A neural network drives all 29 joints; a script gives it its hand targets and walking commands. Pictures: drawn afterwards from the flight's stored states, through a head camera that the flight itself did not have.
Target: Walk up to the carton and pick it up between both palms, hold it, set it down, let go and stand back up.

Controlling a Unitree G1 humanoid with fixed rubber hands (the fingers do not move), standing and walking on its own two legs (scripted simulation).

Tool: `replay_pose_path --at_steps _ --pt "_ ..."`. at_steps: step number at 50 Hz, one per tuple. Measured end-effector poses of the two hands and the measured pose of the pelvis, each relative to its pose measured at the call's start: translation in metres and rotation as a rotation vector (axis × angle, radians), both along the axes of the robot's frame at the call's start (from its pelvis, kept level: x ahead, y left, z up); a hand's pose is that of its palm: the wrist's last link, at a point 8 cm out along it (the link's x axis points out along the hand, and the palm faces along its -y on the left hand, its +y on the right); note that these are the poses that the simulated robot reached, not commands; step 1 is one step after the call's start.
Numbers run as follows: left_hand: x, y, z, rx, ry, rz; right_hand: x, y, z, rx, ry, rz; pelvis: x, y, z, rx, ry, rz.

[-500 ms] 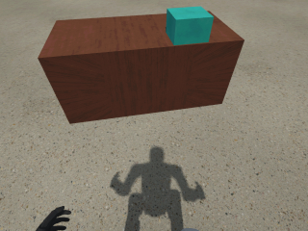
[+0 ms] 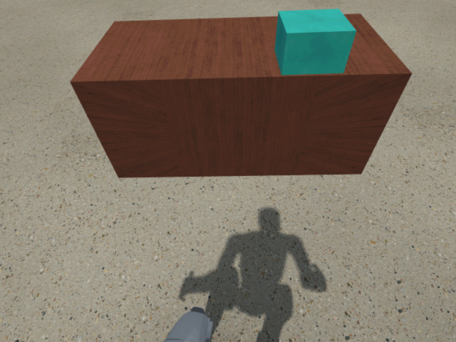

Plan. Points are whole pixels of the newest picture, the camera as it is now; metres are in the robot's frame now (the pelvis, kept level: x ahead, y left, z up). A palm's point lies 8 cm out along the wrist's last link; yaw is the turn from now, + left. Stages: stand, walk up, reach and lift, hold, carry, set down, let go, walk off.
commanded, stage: walk up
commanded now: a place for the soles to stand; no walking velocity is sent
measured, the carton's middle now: (310, 41) +1.26 -0.27 -0.05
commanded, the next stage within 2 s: none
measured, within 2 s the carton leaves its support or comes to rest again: neither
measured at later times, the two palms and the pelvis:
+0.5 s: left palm (114, 293) +0.23 +0.25 -0.10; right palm (422, 276) +0.28 -0.35 -0.07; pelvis +0.18 -0.04 -0.01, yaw +0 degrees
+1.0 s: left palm (162, 226) +0.39 +0.19 -0.10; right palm (404, 197) +0.48 -0.40 -0.09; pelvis +0.36 -0.11 -0.01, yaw +2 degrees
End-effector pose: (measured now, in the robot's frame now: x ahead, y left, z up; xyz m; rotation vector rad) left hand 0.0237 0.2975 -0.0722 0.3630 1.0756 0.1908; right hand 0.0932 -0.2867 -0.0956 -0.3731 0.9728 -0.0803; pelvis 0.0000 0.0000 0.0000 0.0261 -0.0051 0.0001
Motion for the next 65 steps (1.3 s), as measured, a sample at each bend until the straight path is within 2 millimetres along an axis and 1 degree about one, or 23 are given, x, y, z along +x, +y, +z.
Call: replay_pose_path --at_steps 4,8,10,12,14,16,19,22,24,28,31,33,35,38,41,45,49,52,54,56,59,62,65 --pt "0.012 -0.005 -0.008 -0.01 0.021 0.049 0.043 0.006 -0.005 0.011 0.002 0.037 0.028 -0.005 -0.004 -0.009 0.014 0.026" --pt "0.025 -0.006 -0.02 -0.017 0.054 0.107 0.093 0.017 -0.012 0.021 -0.006 0.076 0.061 -0.005 -0.013 -0.02 0.03 0.054" --pt "0.035 -0.004 -0.029 -0.017 0.074 0.124 0.119 0.022 -0.019 0.021 -0.015 0.089 0.079 -0.003 -0.02 -0.02 0.026 0.059" --pt "0.047 -0.007 -0.034 -0.023 0.087 0.126 0.137 0.024 -0.021 0.021 -0.03 0.085 0.092 -0.002 -0.023 0.013 -0.012 0.061" --pt "0.065 -0.009 -0.033 -0.024 0.085 0.119 0.146 0.02 -0.02 0.011 -0.05 0.06 0.105 -0.001 -0.022 0.017 -0.04 0.059" --pt "0.091 -0.01 -0.03 -0.021 0.066 0.086 0.152 0.011 -0.012 -0.005 -0.076 0.02 0.119 -0.005 -0.018 0.012 -0.071 0.053" --pt "0.134 -0.016 -0.026 -0.031 0.018 0.02 0.161 -0.011 0.005 -0.043 -0.111 -0.022 0.14 -0.014 -0.012 -0.006 -0.12 0.021" --pt "0.173 -0.029 -0.025 -0.049 -0.018 -0.027 0.173 -0.037 0.017 -0.085 -0.135 -0.034 0.16 -0.026 -0.01 -0.009 -0.152 0.004" --pt "0.195 -0.04 -0.025 -0.059 -0.03 -0.047 0.183 -0.055 0.021 -0.105 -0.136 -0.034 0.175 -0.036 -0.01 -0.007 -0.163 -0.004" --pt "0.234 -0.066 -0.025 -0.049 -0.026 -0.068 0.211 -0.093 0.014 -0.115 -0.126 -0.033 0.208 -0.062 -0.016 0.02 -0.142 -0.02" --pt "0.263 -0.088 -0.03 -0.02 -0.033 -0.075 0.241 -0.122 -0.006 -0.11 -0.113 -0.019 0.234 -0.087 -0.03 0.035 -0.105 -0.021" --pt "0.271 -0.099 -0.035 -0.013 -0.04 -0.058 0.259 -0.133 -0.018 -0.106 -0.085 0.003 0.248 -0.1 -0.038 0.015 -0.115 -0.002" --pt "0.274 -0.109 -0.034 -0.021 -0.024 -0.026 0.277 -0.133 -0.018 -0.086 -0.065 0.015 0.26 -0.109 -0.034 0.007 -0.091 -0.003" --pt "0.284 -0.118 -0.025 -0.026 -0.002 0.0 0.297 -0.129 -0.01 -0.053 -0.039 0.031 0.277 -0.117 -0.021 -0.001 -0.052 0.003" --pt "0.299 -0.121 -0.018 -0.025 0.008 0.009 0.315 -0.128 -0.003 -0.04 -0.021 0.039 0.295 -0.12 -0.012 -0.009 -0.028 0.01" --pt "0.325 -0.12 -0.015 -0.029 -0.003 0.011 0.343 -0.123 0.004 -0.034 -0.023 0.045 0.321 -0.118 -0.008 -0.018 -0.012 0.016" --pt "0.353 -0.113 -0.021 -0.047 -0.024 0.026 0.379 -0.112 0.008 -0.038 -0.042 0.061 0.35 -0.11 -0.01 -0.038 -0.004 0.031" --pt "0.38 -0.102 -0.035 -0.064 -0.041 0.031 0.407 -0.102 0.007 -0.057 -0.067 0.065 0.375 -0.099 -0.019 -0.055 -0.006 0.035" --pt "0.398 -0.1 -0.045 -0.08 -0.05 0.027 0.421 -0.095 0.008 -0.062 -0.083 0.057 0.389 -0.093 -0.023 -0.023 -0.021 0.034" --pt "0.415 -0.099 -0.048 -0.091 -0.045 0.02 0.43 -0.091 0.01 -0.062 -0.1 0.033 0.403 -0.091 -0.022 -0.016 -0.049 0.034" --pt "0.442 -0.1 -0.043 -0.095 -0.046 0.0 0.435 -0.092 0.018 -0.069 -0.109 -0.007 0.424 -0.092 -0.016 -0.024 -0.086 0.027" --pt "0.469 -0.103 -0.038 -0.094 -0.055 -0.029 0.44 -0.103 0.025 -0.091 -0.099 -0.032 0.443 -0.096 -0.011 -0.031 -0.115 0.016" --pt "0.494 -0.109 -0.035 -0.087 -0.046 -0.054 0.446 -0.121 0.027 -0.116 -0.073 -0.041 0.461 -0.103 -0.009 -0.027 -0.137 0.011"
